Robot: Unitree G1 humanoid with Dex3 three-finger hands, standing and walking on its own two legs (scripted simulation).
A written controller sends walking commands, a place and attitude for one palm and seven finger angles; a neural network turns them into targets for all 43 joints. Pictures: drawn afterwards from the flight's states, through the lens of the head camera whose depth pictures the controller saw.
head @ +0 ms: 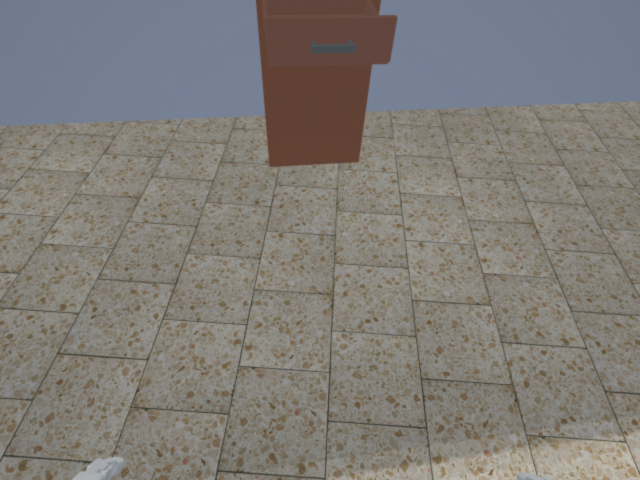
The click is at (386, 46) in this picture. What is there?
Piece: drawer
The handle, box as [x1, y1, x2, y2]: [311, 40, 355, 53]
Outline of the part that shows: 355,45 352,43 351,40 349,40 347,44 315,44 313,41 311,41 311,50 312,53 355,52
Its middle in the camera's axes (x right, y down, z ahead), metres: +0.04 -0.60 +1.21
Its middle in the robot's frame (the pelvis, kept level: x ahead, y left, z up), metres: +1.31 +0.03 -0.04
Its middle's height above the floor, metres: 0.72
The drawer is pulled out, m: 0.30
